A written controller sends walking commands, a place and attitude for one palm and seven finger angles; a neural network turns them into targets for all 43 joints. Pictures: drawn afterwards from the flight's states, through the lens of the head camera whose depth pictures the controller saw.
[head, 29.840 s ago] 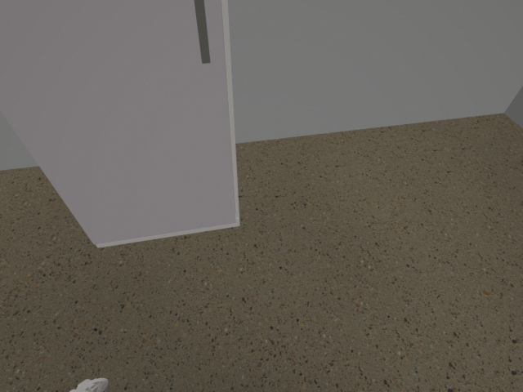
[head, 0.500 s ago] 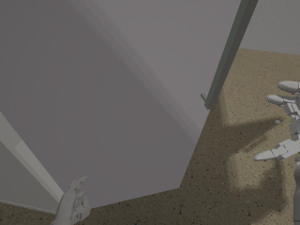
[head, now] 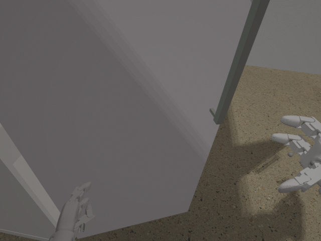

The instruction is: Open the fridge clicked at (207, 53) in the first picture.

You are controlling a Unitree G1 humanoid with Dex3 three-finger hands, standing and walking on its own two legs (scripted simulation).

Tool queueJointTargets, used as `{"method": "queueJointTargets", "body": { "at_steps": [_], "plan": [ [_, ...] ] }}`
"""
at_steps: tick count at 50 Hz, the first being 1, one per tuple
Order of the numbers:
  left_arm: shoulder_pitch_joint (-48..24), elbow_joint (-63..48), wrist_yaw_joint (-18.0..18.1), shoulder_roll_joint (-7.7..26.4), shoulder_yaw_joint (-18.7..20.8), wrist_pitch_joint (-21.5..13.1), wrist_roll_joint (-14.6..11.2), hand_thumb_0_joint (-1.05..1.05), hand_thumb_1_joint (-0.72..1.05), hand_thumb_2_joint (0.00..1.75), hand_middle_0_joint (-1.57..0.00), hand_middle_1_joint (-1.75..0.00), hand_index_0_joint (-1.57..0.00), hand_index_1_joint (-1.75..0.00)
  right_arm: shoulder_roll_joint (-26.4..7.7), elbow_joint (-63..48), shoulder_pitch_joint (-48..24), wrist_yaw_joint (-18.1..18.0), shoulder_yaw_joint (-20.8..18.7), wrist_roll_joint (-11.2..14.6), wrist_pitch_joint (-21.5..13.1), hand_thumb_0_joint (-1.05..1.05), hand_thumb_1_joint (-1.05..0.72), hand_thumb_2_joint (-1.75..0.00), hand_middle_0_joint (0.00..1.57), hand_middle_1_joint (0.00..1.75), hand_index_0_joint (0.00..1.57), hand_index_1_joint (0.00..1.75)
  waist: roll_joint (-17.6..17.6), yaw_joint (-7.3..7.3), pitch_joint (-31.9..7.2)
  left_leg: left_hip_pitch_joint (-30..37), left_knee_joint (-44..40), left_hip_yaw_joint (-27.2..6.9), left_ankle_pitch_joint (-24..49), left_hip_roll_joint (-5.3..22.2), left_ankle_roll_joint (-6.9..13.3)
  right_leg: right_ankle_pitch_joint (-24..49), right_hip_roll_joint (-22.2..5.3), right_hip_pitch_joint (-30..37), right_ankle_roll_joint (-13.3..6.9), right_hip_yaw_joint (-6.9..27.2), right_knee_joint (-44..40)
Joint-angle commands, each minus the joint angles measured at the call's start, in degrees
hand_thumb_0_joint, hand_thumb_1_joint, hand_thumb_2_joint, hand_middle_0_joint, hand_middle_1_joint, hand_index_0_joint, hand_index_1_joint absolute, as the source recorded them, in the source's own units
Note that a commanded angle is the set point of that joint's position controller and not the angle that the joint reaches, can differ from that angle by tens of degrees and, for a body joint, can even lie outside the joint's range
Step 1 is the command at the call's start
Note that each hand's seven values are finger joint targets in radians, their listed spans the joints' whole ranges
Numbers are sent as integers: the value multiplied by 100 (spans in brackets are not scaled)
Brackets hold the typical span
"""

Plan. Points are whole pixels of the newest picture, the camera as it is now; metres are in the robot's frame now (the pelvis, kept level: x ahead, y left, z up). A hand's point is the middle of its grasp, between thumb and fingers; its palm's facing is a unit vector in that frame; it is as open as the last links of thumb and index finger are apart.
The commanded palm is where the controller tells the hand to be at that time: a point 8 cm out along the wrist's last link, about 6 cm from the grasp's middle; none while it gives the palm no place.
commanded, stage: draw the hand back to the body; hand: right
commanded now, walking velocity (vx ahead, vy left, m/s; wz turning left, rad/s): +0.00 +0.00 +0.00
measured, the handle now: (232, 65) +0.45 -0.17 +0.27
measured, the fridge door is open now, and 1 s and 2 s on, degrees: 66 66 66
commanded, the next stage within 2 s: step back with the hand held close in 1.10 s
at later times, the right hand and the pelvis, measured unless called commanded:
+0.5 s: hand (305, 167) +0.22 -0.28 +0.17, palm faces +0.46 +0.82 -0.35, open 11.0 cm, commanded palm +0.16 -0.31 +0.19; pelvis +0.00 -0.01 +0.00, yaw +1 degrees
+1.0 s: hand (313, 180) +0.20 -0.28 +0.17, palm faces +0.49 +0.78 -0.38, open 7.5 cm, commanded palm +0.15 -0.31 +0.18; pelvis +0.01 -0.01 +0.01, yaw +0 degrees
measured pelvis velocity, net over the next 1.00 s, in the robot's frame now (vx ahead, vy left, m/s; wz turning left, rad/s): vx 0.01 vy -0.01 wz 0.00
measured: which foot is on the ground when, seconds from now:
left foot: down 0.00-1.00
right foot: down 0.00-1.00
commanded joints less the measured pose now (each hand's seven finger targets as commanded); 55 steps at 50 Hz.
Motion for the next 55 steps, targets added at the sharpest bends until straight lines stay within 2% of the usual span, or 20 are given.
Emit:
{"method": "queueJointTargets", "body": {
  "at_steps": [1, 2, 3, 4, 5, 7, 9, 10, 15, 17, 19, 22, 26, 30, 36, 42, 44, 47, 49, 55],
  "plan": [
    [-840, -945, 62, 528, 213, -483, 41, 0, 90, 90, -20, -30, -20, -30, -1475, -1580, -1479, -30, -657, 191, -705, 0, 37, -29, 24, 104, 24, 104, -72, 8, -750, -45, -439, -35, 1145, 10, 84, 1381, -44, 438, -66, 248, -495],
    [-629, -861, -124, 446, 336, -481, 362, 0, 90, 90, -20, -30, -20, -30, -1825, -2349, -1655, -1166, -600, -878, -1448, 0, 33, -31, 24, 102, 24, 102, -122, -72, -117, -187, -737, -161, 922, 77, 107, 1290, -69, -116, -65, 166, -474],
    [-614, -679, -178, 488, 360, -467, 364, 0, 90, 90, -20, -30, -20, -30, -1363, -1791, -1033, -1657, -449, -948, -1646, 0, 30, -32, 24, 100, 24, 100, 68, 23, 111, -314, -764, -119, 725, 128, 160, 1040, -141, -247, -15, 156, -495],
    [-531, -645, -223, 432, 352, -384, 365, 0, 90, 90, -20, -30, -20, -30, -919, -1554, -453, -1930, -152, -1084, -1809, 0, 26, -34, 24, 98, 24, 98, 189, 45, 158, -250, -720, -98, 684, 143, 143, 925, -163, -223, -11, 153, -577],
    [-554, -653, -246, 411, 395, -314, 352, 0, 90, 90, -20, -30, -20, -30, -758, -1570, -61, -2084, -18, -1154, -1960, 0, 22, -36, 24, 96, 24, 96, 164, 30, 134, -188, -664, -126, 617, 180, 134, 795, -195, -178, -27, 132, -602],
    [-592, -665, -270, 412, 419, -203, 363, 0, 90, 90, -20, -30, -20, -30, -795, -1883, -18, -2297, 9, -1281, -2236, 0, 15, -39, 24, 92, 24, 92, -165, 19, -161, -18, -615, -166, 571, 219, 148, 709, -182, -51, -39, 119, -697],
    [-599, -658, -256, 447, 462, -141, 384, 0, 90, 90, -20, -30, -20, -30, -985, -2085, -120, -2461, -105, -1403, -2413, 0, 8, -43, 23, 87, 23, 87, -219, -1, -502, 104, -645, -200, 602, 227, 154, 777, -182, 97, -63, 91, -722],
    [-619, -648, -235, 410, 468, -125, 382, 0, 90, 90, -20, -30, -20, -30, -898, -2086, -76, -2515, -25, -1441, -2489, 0, 4, -44, 23, 85, 23, 85, -152, 33, -423, 85, -622, -183, 562, 211, 157, 755, -195, 130, -64, 98, -761],
    [-653, -600, -175, 400, 491, -60, 424, 0, 90, 90, -20, -30, -20, -30, -937, -2068, 226, -2652, -99, -1545, -2662, 0, -14, -53, 23, 75, 23, 75, 40, -2, -354, 241, -617, -144, 732, 188, 167, 1016, -191, 192, -76, 150, -888],
    [-665, -583, -175, 381, 495, -34, 426, 0, 90, 90, -20, -30, -20, -30, -893, -2122, 321, -2657, -68, -1566, -2698, 0, -21, -57, 22, 70, 22, 70, -97, 2, -288, 259, -621, -135, 797, 179, 168, 1118, -188, 255, -53, 144, -933],
    [-666, -575, -182, 392, 516, -22, 436, 0, 90, 90, -20, -30, -20, -30, -922, -2178, 540, -2661, -130, -1584, -2736, 0, -28, -60, 22, 66, 22, 66, -3, -41, -359, 383, -632, -117, 964, 185, 179, 1359, -215, 292, -33, 160, -947],
    [-652, -575, -214, 365, 521, 6, 445, 0, 90, 90, -20, -30, -20, -30, -812, -2128, 942, -2639, -99, -1584, -2741, 0, -39, -65, 22, 60, 22, 60, -44, -53, -105, 365, -632, -92, 1007, 180, 172, 1472, -236, 252, 12, 167, -1004],
    [-615, -603, -247, 372, 558, 57, 441, 0, 90, 90, -20, -30, -20, -30, -836, -2319, 1261, -2613, -176, -1600, -2763, 0, -54, -73, 21, 51, 21, 51, -62, -73, -181, 422, -647, -102, 1208, 186, 167, 1852, -281, 369, 58, 161, -991],
    [-593, -657, -247, 356, 584, 131, 446, 0, 90, 90, -20, -30, -20, -30, -806, -2361, 1581, -2596, -213, -1589, -2725, 0, -68, -80, 21, 43, 21, 43, 131, -73, -77, 432, -675, -92, 1243, 204, 157, 1863, -321, 308, 63, 151, -977],
    [-575, -691, -212, 334, 571, 155, 457, 0, 90, 90, -20, -30, -20, -30, -829, -2571, 1780, -2614, -248, -1616, -2709, 0, -90, -90, 20, 30, 20, 30, -88, -78, -126, 422, -716, -103, 1241, 220, 162, 1787, -290, 361, 38, 117, -938],
    [-570, -639, -173, 338, 557, 98, 472, 0, 90, 90, -20, -30, -20, -30, -812, -2687, 1534, -2686, -133, -1667, -2668, 0, -90, -90, 20, 30, 20, 30, -186, -39, -99, 327, -720, -97, 1125, 219, 170, 1701, -284, 433, 45, 162, -929],
    [-583, -633, -155, 339, 563, 118, 472, 0, 90, 90, -20, -30, -20, -30, -778, -2503, 1636, -2685, -130, -1655, -2624, 0, -90, -90, 20, 30, 20, 30, 71, -42, 15, 329, -754, -92, 1160, 229, 163, 1670, -289, 366, 7, 126, -908],
    [-619, -646, -165, 328, 548, 119, 469, 0, 90, 90, -20, -30, -20, -30, -798, -2576, 1545, -2684, -141, -1659, -2637, 0, -90, -90, 20, 30, 20, 30, -115, -58, 18, 326, -740, -97, 1063, 234, 175, 1561, -280, 362, 16, 146, -946],
    [-602, -633, -155, 328, 550, 141, 480, 0, 90, 90, -20, -30, -20, -30, -777, -2447, 1695, -2674, -156, -1637, -2604, 0, -90, -90, 20, 30, 20, 30, 114, -67, -3, 413, -761, -87, 1230, 250, 164, 1703, -282, 333, -12, 126, -918],
    [-665, -642, -152, 298, 523, 139, 476, 0, 90, 90, -20, -30, -20, -30, -848, -2507, 1632, -2673, -201, -1635, -2630, 0, -90, -90, 20, 30, 20, 30, -74, -83, 45, 391, -820, -112, 1015, 255, 173, 1411, -269, 318, -24, 124, -964]
  ]
}}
